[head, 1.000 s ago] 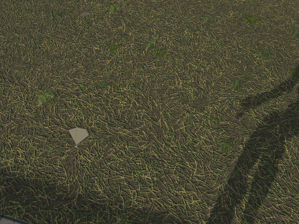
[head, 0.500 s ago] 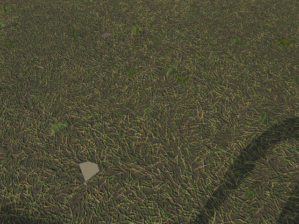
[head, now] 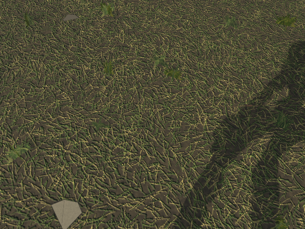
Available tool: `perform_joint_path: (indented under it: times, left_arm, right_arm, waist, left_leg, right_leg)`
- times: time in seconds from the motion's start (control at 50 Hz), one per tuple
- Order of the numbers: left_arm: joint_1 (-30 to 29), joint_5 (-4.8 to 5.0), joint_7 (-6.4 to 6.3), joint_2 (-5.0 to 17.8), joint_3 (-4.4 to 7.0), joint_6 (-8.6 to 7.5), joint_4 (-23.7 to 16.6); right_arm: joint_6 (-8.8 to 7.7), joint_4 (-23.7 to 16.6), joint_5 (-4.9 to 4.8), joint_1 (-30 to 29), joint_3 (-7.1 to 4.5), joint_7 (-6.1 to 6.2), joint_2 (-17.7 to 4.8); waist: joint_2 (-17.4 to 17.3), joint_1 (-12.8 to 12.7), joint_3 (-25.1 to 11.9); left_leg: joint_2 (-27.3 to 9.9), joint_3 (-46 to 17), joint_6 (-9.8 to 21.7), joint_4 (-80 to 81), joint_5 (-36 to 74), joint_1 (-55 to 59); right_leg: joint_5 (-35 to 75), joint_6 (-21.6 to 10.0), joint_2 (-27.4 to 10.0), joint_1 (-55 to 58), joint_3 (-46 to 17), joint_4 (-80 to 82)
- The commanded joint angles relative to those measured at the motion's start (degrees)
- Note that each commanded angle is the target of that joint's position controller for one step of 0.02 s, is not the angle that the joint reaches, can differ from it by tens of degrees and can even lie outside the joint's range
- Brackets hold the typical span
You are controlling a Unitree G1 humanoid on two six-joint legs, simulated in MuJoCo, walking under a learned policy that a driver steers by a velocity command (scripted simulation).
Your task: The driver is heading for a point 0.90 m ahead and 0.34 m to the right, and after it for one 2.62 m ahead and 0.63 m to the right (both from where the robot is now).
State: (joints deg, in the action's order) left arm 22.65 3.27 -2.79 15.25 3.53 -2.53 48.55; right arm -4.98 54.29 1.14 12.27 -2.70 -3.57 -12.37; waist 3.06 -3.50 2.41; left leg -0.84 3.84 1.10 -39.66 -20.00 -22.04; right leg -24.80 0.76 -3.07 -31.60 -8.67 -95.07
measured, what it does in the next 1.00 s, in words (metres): walks ahead, turning right: right foot, then left foot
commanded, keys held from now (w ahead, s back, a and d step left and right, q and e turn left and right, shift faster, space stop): w+e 1.00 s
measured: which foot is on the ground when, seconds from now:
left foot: down 0.00-0.34, up 0.36-0.84, down 0.86-1.00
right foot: up 0.00-0.32, down 0.34-0.88, up 0.90-1.00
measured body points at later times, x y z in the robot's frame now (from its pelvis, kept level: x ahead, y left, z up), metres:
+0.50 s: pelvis +0.27 -0.07 +0.02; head +0.30 -0.09 +0.47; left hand +0.45 +0.17 -0.08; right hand +0.34 -0.38 -0.10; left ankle +0.30 +0.11 -0.63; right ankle +0.30 -0.12 -0.72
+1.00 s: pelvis +0.56 -0.12 +0.02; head +0.58 -0.14 +0.47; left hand +0.78 +0.07 -0.10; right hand +0.55 -0.43 -0.08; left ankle +0.65 -0.05 -0.72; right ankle +0.42 -0.17 -0.63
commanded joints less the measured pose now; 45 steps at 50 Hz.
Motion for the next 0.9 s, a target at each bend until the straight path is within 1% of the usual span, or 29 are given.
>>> perform_joint_path:
  times: [0.02, 0.04, 0.08, 0.12, 0.16, 0.22, 0.24, 0.28, 0.3, 0.32, 0.34, 0.36, 0.38, 0.4, 0.42, 0.44, 0.46, 0.48, 0.52, 0.54, 0.58, 0.64, 0.74, 0.8, 0.82, 0.84, 0.86, 0.88, 0.9]
  left_arm:
    - [1.28, -1.34, -0.34, 2.62, 1.56, 1.17, -4.98]
    - [-2.14, -1.71, -0.06, 2.28, 1.57, 1.23, -6.46]
    - [-5.79, -2.15, 1.09, 1.15, 1.39, 0.71, -8.9]
    - [-8.89, -2.6, 2.45, -0.14, 0.85, 0.49, -10.14]
    - [-13.52, -2.43, 3.77, -1.09, 0.65, 0.53, -11.85]
    - [-19.32, -2.32, 5.12, -0.67, 0.8, 1.24, -14.54]
    - [-19.96, -2.36, 5.56, 0.03, 1.12, 1.33, -14.97]
    - [-17.92, -2.59, 5.87, 2.23, 2.1, 1.38, -15.35]
    - [-13.05, -2.45, 5.92, 4.28, 3.09, 1.45, -14.42]
    - [-3.49, -2.42, 5.49, 7.27, 4.73, 1.61, -11.66]
    - [4.31, -1.98, 4.04, 12.59, 6.45, 2.16, -9.42]
    - [0.14, -1.91, 4.01, 17.23, 6.23, 1.32, -11.72]
    - [1.83, -2.57, 4.19, 12.92, 5.01, 0.54, -12.21]
    - [-1.29, -3.08, 4.22, 10.39, 4.14, -0.41, -11.99]
    - [-5.88, -2.76, 4.37, 8.8, 3.61, -1.04, -12.7]
    - [-9.41, -2.76, 4.43, 7.49, 3.1, -1.42, -13.29]
    - [-10.95, -3.12, 4.22, 7.13, 2.88, -1.46, -13.97]
    - [-10.94, -2.92, 3.99, 7.41, 2.91, -1.61, -13.85]
    - [-8.81, -2.34, 3.15, 8.44, 3.11, -1.8, -13.14]
    - [-6.91, -2.08, 2.66, 8.75, 3.22, -1.84, -12.47]
    - [-3.83, -2.04, 1.89, 9.09, 3.29, -1.56, -11.27]
    - [-1.58, -2.06, 1.57, 8.59, 3.13, -1.12, -10.13]
    - [2.74, -1.66, 1.55, 7.81, 2.99, -0.49, -7.64]
    - [2.14, -1.64, 1.15, 8.2, 3.06, 0.32, -7.36]
    - [1.28, -1.59, 1.07, 8.17, 3.05, 0.58, -7.56]
    - [-0.88, -1.6, 1.19, 7.58, 2.73, 0.59, -8.35]
    - [-3.3, -2.25, 1.6, 5.53, 1.9, 0.28, -9.82]
    - [3.36, -1.41, 1.6, 2.14, 0.86, -0.11, -10.59]
    - [6.61, -1.01, 1.42, 4.21, 0.51, -0.32, -10.57]
  right_arm:
    - [-2.16, -3.42, 0.33, -3.68, -1.58, 1.1, -8.13]
    - [-2.54, -3.19, -0.02, -3.65, -1.56, 1.84, -7.84]
    - [-2.94, -1.76, -0.03, -0.29, -1.66, 3.62, -7.99]
    - [-1.98, -2.04, -0.41, -0.43, -2.14, 4.87, -9.22]
    - [-0.8, -1.55, -1.06, 1.98, -2.41, 5.57, -10.07]
    - [0.71, -0.95, -2.04, 4.82, -3.06, 5.99, -11.54]
    - [1.1, -1.03, -2.03, 4.28, -3.24, 5.99, -12.32]
    - [1.59, -1.69, -2.32, 3.85, -3.89, 6.06, -14.58]
    - [1.94, -2.0, -2.47, 3.31, -4.19, 6.06, -15.65]
    - [2.02, -2.74, -2.69, 1.54, -4.12, 5.96, -15.63]
    - [1.46, -4.23, -0.93, 1.55, -3.09, 5.62, -12.25]
    - [-0.78, -7.56, -0.71, 5.89, -0.98, 4.17, -5.98]
    - [-3.11, -8.52, -2.54, -1.05, -2.1, 3.03, -11.21]
    - [-3.68, -9.74, -3.97, -3.92, -2.33, 2.68, -11.94]
    - [-3.64, -9.42, -3.03, -4.52, -2.3, 3.15, -11.06]
    - [-2.9, -8.3, -1.82, -3.24, -2.9, 3.68, -11.66]
    - [-1.84, -7.99, -1.53, -1.81, -3.04, 3.72, -11.66]
    - [-0.93, -8.28, -1.07, -1.76, -3.14, 3.84, -11.2]
    - [0.05, -9.38, -0.22, -3.89, -2.91, 4.15, -9.66]
    - [0.18, -10.55, -0.14, -6.55, -2.8, 4.31, -9.22]
    - [0.11, -12.37, -0.23, -11.4, -2.4, 4.29, -8.13]
    - [-0.4, -14.1, -0.73, -15.96, -2.14, 3.61, -7.76]
    - [-1.86, -17.68, -1.44, -22.39, -1.62, 2.22, -7.87]
    - [-3.02, -17.96, -1.68, -20.64, -2.11, 1.76, -9.45]
    - [-3.35, -17.36, -1.73, -17.66, -2.51, 1.92, -10.24]
    - [-3.73, -16.01, -1.51, -11.51, -3.3, 2.34, -11.75]
    - [-3.89, -14.79, -0.55, -2.04, -4.21, 2.76, -14.33]
    - [-3.14, -13.51, 0.36, 7.54, -5.59, 3.26, -18.78]
    - [-2.55, -12.46, -1.23, 7.96, -4.77, 2.72, -15.36]
  waist:
    - [-9.34, -0.32, -2.83]
    - [-10.51, 0.69, -0.65]
    - [-11.73, 1.37, -0.54]
    - [-9.13, 2.05, -1.11]
    - [-6.51, 3.77, -0.48]
    - [-4.72, 5.14, 1.44]
    - [-4.82, 4.65, 1.81]
    - [-7.48, 2.45, -1.11]
    - [-7.81, -0.65, -3.79]
    - [-6.09, -5.99, -7.99]
    - [4.06, -7.76, -11.18]
    - [15.4, -0.08, -18.18]
    - [7.39, -4.58, -19.34]
    - [4.53, -2.53, -11.08]
    - [-3.08, 0.98, -5.67]
    - [-3.74, 3.21, -4.82]
    - [-2.55, 4.95, -4.84]
    - [-2.07, 5.32, -4.98]
    - [-2.22, 5.03, -4.83]
    - [-2.31, 4.11, -4.25]
    - [-1.37, 2.37, -3.35]
    - [1.04, 0.59, -2.54]
    - [2.2, -2.06, -1.21]
    - [4.43, -0.95, -1.7]
    - [5.8, 0.65, -2.54]
    - [5.91, 4.17, -5.61]
    - [3.54, 8.88, -13.18]
    - [-10.33, 8.85, -23.72]
    - [-19.23, 7.4, -24.41]
  left_leg:
    - [-19.18, -17.11, 8.44, 22.18, 23.88, 3.64]
    - [-18.0, -13.46, 8.69, 23.22, 28.24, 4.36]
    - [-17.08, -8.97, 8.42, 24.3, 39.12, 8.12]
    - [-16.31, -4.23, 8.09, 24.64, 40.78, 12.12]
    - [-15.9, -0.49, 7.12, 25.33, 40.6, 15.71]
    - [-16.15, 3.81, 5.45, 24.44, 38.87, 20.69]
    - [-15.83, 5.27, 4.9, 22.73, 43.52, 21.55]
    - [-15.52, 7.17, 3.92, 15.9, 58.66, 23.36]
    - [-15.29, 7.76, 3.61, 8.26, 63.47, 22.74]
    - [-13.46, 8.6, 2.34, -4.01, 60.99, 17.35]
    - [-8.29, 9.09, -0.46, -24.93, 31.97, 2.26]
    - [4.18, -1.46, -2.49, -44.42, -13.08, -19.2]
    - [1.95, -10.85, -1.03, -45.02, -10.92, -26.72]
    - [-0.52, -10.18, 0.8, -40.18, -6.24, -27.87]
    - [-3.09, -9.98, 1.04, -33.7, -1.93, -23.65]
    - [-4.85, -9.77, 0.67, -28.17, 0.16, -18.47]
    - [-5.85, -9.94, 0.23, -25.64, 1.84, -14.02]
    - [-5.75, -9.33, -0.64, -23.59, 3.21, -11.81]
    - [-4.84, -8.32, -2.7, -18.36, 7.83, -11.49]
    - [-4.24, -8.19, -3.52, -14.66, 10.97, -12.93]
    - [-2.95, -8.43, -4.33, -7.32, 17.32, -14.89]
    - [-0.99, -8.77, -4.09, 2.11, 24.48, -13.08]
    - [1.19, -9.08, -2.88, 10.58, 22.96, -12.83]
    - [2.61, -8.44, -1.69, 13.95, 17.35, -7.73]
    - [3.05, -7.67, -0.74, 15.01, 15.62, -3.34]
    - [2.62, -7.08, 1.08, 17.15, 17.43, 5.88]
    - [-4.46, -12.63, 4.93, 14.14, 18.45, 21.94]
    - [-18.19, -33.96, 13.94, 14.33, 11.63, 45.6]
    - [-24.18, -48.81, 16.22, 19.49, 2.16, 47.99]
  right_leg:
    - [10.57, -0.51, -6.49, -6.91, -0.8, 14.71]
    - [12.6, -0.01, -6.17, -8.82, -0.74, 21.43]
    - [16.09, -0.31, -5.31, -8.37, -0.59, 31.18]
    - [20.94, -1.48, -4.21, -8.18, 2.56, 40.47]
    - [24.47, -2.93, -2.53, -7.56, 6.48, 46.66]
    - [23.37, -4.76, -1.02, -7.27, 9.54, 51.9]
    - [21.36, -5.86, 0.22, -5.5, 11.17, 53.68]
    - [15.67, -7.73, 3.79, 1.97, 14.59, 54.42]
    - [13.96, -9.05, 5.69, 8.87, 15.52, 55.35]
    - [17.36, -11.01, 7.72, 22.66, 15.3, 59.25]
    - [20.12, -14.45, 0.24, 37.99, 1.1, 62.29]
    - [10.92, -26.79, -14.19, 52.66, -35.41, 73.3]
    - [2.31, -25.34, -15.2, 52.99, -39.59, 79.52]
    - [3.15, -22.17, -13.92, 44.97, -31.97, 80.04]
    - [9.68, -19.61, -11.18, 34.31, -24.89, 80.15]
    - [16.64, -17.54, -8.8, 27.72, -19.28, 80.05]
    - [20.26, -16.67, -7.24, 23.06, -16.4, 80.95]
    - [23.27, -16.5, -6.24, 20.38, -14.79, 81.8]
    - [27.46, -16.61, -4.82, 18.04, -11.12, 82.37]
    - [27.66, -16.41, -4.36, 18.43, -10.28, 82.56]
    - [26.63, -15.28, -3.5, 19.72, -9.79, 82.31]
    - [22.49, -12.84, -1.91, 20.12, -9.39, 81.64]
    - [21.74, -12.37, -3.27, 26.44, -14.15, 77.43]
    - [25.92, -11.85, -3.99, 29.12, -17.66, 73.2]
    - [29.68, -11.3, -3.72, 28.81, -18.28, 71.2]
    - [35.01, -9.85, -1.66, 27.01, -17.04, 66.29]
    - [33.89, -7.82, 0.73, 20.04, -13.71, 53.65]
    - [14.05, -2.77, 8.67, 0.47, -5.62, 33.45]
    - [-9.35, -2.06, 7.5, -9.65, -4.35, 24.04]
Keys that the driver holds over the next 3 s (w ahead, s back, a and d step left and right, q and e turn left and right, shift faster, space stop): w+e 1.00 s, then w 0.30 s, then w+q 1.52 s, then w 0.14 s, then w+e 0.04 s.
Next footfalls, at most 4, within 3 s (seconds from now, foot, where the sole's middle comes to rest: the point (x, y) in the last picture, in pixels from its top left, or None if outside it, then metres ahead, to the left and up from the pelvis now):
0.34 right None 0.34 -0.13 -0.75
0.86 left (177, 177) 0.68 -0.07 -0.75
1.34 right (258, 171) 0.74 -0.46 -0.75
1.88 left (239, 108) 1.12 -0.41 -0.75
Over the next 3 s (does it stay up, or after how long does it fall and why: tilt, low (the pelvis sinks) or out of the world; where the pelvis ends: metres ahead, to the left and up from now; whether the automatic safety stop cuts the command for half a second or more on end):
stays up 1.52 -0.50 0.01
